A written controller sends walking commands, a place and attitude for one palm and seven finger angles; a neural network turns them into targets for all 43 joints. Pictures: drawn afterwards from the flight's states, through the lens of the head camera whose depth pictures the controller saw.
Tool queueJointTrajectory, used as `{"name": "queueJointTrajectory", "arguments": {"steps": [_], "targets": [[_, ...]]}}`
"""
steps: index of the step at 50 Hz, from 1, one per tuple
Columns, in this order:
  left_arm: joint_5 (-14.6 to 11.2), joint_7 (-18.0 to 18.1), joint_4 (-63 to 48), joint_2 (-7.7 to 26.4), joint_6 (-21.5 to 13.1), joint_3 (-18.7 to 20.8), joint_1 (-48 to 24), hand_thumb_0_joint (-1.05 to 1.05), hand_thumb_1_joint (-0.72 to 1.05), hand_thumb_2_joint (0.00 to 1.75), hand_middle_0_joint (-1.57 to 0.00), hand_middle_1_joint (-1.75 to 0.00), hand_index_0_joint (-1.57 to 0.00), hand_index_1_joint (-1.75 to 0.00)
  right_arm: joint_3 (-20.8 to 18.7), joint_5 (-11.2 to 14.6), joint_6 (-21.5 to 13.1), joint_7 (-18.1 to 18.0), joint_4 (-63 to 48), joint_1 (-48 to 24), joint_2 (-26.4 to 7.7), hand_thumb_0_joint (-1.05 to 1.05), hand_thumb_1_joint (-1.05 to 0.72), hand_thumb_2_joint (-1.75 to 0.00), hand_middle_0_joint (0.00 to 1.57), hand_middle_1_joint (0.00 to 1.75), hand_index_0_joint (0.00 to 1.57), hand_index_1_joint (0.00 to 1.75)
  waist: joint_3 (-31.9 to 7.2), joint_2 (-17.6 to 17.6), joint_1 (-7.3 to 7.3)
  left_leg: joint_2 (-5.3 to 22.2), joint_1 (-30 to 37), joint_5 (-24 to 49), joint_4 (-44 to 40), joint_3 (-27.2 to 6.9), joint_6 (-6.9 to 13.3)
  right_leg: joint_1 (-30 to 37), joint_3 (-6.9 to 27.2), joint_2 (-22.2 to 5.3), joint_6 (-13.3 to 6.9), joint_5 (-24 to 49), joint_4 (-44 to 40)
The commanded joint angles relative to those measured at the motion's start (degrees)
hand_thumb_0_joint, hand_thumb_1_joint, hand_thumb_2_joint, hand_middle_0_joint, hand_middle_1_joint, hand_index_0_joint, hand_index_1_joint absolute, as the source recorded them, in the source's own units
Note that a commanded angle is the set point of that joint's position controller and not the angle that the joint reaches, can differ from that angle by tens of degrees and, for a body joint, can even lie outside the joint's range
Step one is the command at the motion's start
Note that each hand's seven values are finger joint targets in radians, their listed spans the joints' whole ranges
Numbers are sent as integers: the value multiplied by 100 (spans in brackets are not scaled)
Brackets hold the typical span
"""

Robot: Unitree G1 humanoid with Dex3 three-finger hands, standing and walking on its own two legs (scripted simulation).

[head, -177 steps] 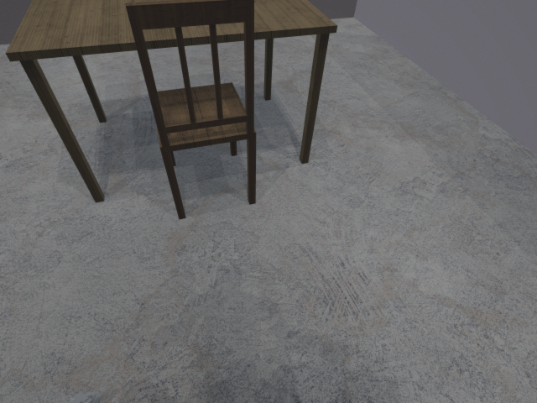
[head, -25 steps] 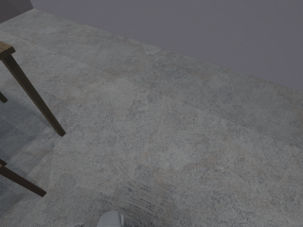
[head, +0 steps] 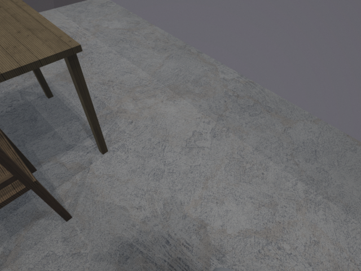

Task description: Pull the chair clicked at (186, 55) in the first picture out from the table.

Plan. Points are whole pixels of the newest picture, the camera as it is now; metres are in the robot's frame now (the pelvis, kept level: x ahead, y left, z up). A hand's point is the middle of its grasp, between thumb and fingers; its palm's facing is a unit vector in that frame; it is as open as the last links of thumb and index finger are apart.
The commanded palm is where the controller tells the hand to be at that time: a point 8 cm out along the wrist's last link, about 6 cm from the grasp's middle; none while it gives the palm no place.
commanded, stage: turn to face it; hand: left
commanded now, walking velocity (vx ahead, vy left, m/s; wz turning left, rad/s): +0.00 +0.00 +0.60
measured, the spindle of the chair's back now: out of the picture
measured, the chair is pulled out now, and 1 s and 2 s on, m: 0.00 0.00 0.00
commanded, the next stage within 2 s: take the last steps up to it in 1.20 s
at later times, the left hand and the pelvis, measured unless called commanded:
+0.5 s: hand out of the picture +0.03 +0.15 -0.15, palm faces +0.31 -0.91 -0.27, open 7.4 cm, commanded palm none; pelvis +0.00 -0.06 +0.00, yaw +20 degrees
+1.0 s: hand out of the picture -0.05 +0.21 -0.16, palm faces +0.60 -0.75 -0.28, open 7.4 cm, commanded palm none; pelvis +0.01 -0.03 +0.00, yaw +37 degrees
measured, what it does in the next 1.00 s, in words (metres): steps on the spot, turning left: right foot, then left foot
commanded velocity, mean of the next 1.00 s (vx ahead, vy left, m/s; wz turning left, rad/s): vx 0.00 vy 0.00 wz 0.56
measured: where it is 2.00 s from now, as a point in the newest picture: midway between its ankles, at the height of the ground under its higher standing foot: outside the picture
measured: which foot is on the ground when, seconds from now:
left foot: down 0.00-0.28, up 0.30-0.64, down 0.66-1.00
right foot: up 0.00-0.26, down 0.28-0.68, up 0.70-1.00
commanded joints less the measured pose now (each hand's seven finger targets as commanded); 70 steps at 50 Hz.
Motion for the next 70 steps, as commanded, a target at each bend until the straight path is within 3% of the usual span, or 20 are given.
{"name": "queueJointTrajectory", "arguments": {"steps": [1, 8, 12, 14, 15, 19, 28, 31, 32, 34, 35, 39, 47, 51, 52, 53, 54, 58, 65, 70], "targets": [[10, 10, -568, 366, -96, 122, -205, 0, 90, 90, -20, -30, -20, -30, -348, -17, -71, -72, -341, 306, -1226, 0, -90, -90, 20, 30, 20, 30, -711, 881, -155, 1400, 947, 1302, -978, -1795, 573, -379, 63, -22, 95, 29, -252], [-33, 37, -851, 468, -78, 96, -398, 0, 90, 90, -20, -30, -20, -30, -476, -53, 37, -26, -479, 224, -1424, 0, -90, -90, 20, 30, 20, 30, -676, 1143, -159, 1227, 490, 981, -874, -2494, 563, 318, 125, 257, 6, -98, -1367], [-63, 82, -798, 691, -138, 141, 293, 0, 90, 90, -20, -30, -20, -30, -511, 3, 101, 25, -680, -101, -1340, 0, -90, -90, 20, 30, 20, 30, -844, 920, 204, 730, -455, 275, -379, -2373, 83, 2011, 115, 236, -137, 943, -3552], [86, 130, -978, 1574, -195, 265, 189, 0, 90, 90, -20, -30, -20, -30, -433, 28, 96, 65, -941, -74, -766, 0, -90, -90, 20, 30, 20, 30, -473, -1580, 264, -438, -2250, -2005, 2159, -465, -723, 2395, 2510, -2399, -1141, 281, -4783], [46, 137, -1133, 1508, -174, 211, -110, 0, 90, 90, -20, -30, -20, -30, -483, -57, 121, 84, -948, -130, -1084, 0, -90, -90, 20, 30, 20, 30, -363, -899, 161, -64, -1864, -1965, 3182, -626, -639, 1446, 2145, -2482, -1339, 437, -4699], [50, 104, -1231, 888, -264, 34, -765, 0, 90, 90, -20, -30, -20, -30, -443, -34, 236, 194, -661, 117, -932, 0, -90, -90, 20, 30, 20, 30, 172, -807, -264, 298, -1698, -988, 4294, -242, -814, 1025, 360, -1443, -982, 2226, -4110], [101, 66, -911, 1351, -191, 149, 218, 0, 90, 90, -20, -30, -20, -30, -258, 35, 174, 226, -936, -781, -818, 0, -90, -90, 20, 30, 20, 30, -295, -1178, 288, 285, -820, -1479, 1893, 467, -811, 1989, -293, -1724, -1022, 3904, -3318], [52, 40, -882, 1421, -157, 197, 218, 0, 90, 90, -20, -30, -20, -30, -268, 19, 96, 193, -882, -401, -978, 0, -90, -90, 20, 30, 20, 30, -679, -1108, 87, 153, 61, -690, 420, 683, -679, 2066, -679, -1587, -677, 4192, -2518], [2, 13, -916, 1366, -142, 192, 230, 0, 90, 90, -20, -30, -20, -30, -346, -4, 50, 188, -796, -38, -1236, 0, -90, -90, 20, 30, 20, 30, -929, -574, -133, 291, 1095, 320, -247, 491, -554, 1478, -875, -1478, -405, 3876, -1702], [-18, -35, -1343, 764, -124, 19, -105, 0, 90, 90, -20, -30, -20, -30, -588, 36, 13, 132, -657, 759, -2293, 0, -90, -90, 20, 30, 20, 30, -1361, 1915, -540, 2680, 2535, 4347, -361, -2263, 873, -986, -651, -417, 188, -1484, 575], [3, 35, -1309, 811, -46, 44, -516, 0, 90, 90, -20, -30, -20, -30, -578, 47, -14, 46, -494, 914, -2132, 0, -90, -90, 20, 30, 20, 30, -1344, 1558, -667, 2530, 2246, 4127, -343, -2139, 913, -1072, -111, -470, 141, -1293, 937], [-10, -69, -1008, 767, -44, 99, -254, 0, 90, 90, -20, -30, -20, -30, -387, -21, -43, -15, -827, -332, -1590, 0, -90, -90, 20, 30, 20, 30, -666, 1092, -98, 1525, 1074, 2664, -477, -1121, 442, -623, -42, -384, 177, -165, 603], [-32, -37, -1062, 659, -54, 27, -269, 0, 90, 90, -20, -30, -20, -30, -402, -40, 27, 8, -799, -274, -1562, 0, -90, -90, 20, 30, 20, 30, -576, 1048, -125, 1355, 858, 2215, -500, -1555, 529, 127, -139, 26, 125, -28, -1099], [-43, 4, -952, 718, -179, 32, 344, 0, 90, 90, -20, -30, -20, -30, -396, -1, 61, 18, -848, -500, -1475, 0, -90, -90, 20, 30, 20, 30, -625, 921, 201, 1089, 317, 1964, 119, -1576, 221, 1396, -248, 151, 39, 1130, -2986], [3, 31, -915, 953, -262, 69, 533, 0, 90, 90, -20, -30, -20, -30, -368, 47, 44, 42, -841, -370, -1236, 0, -90, -90, 20, 30, 20, 30, -736, 312, 259, 722, -184, 1040, 769, -1292, -110, 2096, 218, -342, -72, 1782, -3741], [113, 86, -937, 1561, -343, 177, 588, 0, 90, 90, -20, -30, -20, -30, -287, 87, 42, 81, -959, -193, -805, 0, -90, -90, 20, 30, 20, 30, -758, -1444, 227, -194, -1344, -1440, 2134, -378, -605, 2701, 1905, -1939, -700, 3046, -4079], [65, 66, -991, 1676, -301, 144, 640, 0, 90, 90, -20, -30, -20, -30, -338, 52, 100, 57, -1013, -265, -965, 0, -90, -90, 20, 30, 20, 30, -750, -1174, 286, -101, -1210, -2507, 3155, -586, -585, 1958, 1919, -2520, -1215, 3154, -4050], [44, 85, -1086, 967, -290, 10, -235, 0, 90, 90, -20, -30, -20, -30, -343, -1, 201, 141, -611, -194, -932, 0, -90, -90, 20, 30, 20, 30, -99, -812, -54, 232, -1289, -1268, 4274, -467, -691, 1240, 594, -1486, -1033, 2552, -4055], [110, 90, -652, 1164, -279, 64, 480, 0, 90, 90, -20, -30, -20, -30, -161, 60, 154, 114, -536, -608, -626, 0, -90, -90, 20, 30, 20, 30, -437, -918, 304, 178, -691, -1663, 2144, 112, -738, 2043, 105, -1530, -1227, 4073, -3653], [54, 14, -400, 1189, -263, 108, 317, 0, 90, 90, -20, -30, -20, -30, -96, 2, -26, 109, -263, 125, -659, 0, -90, -90, 20, 30, 20, 30, -556, -852, 7, 159, 826, -783, 56, 501, -555, 1327, -120, -1395, -825, 1323, -3503]]}}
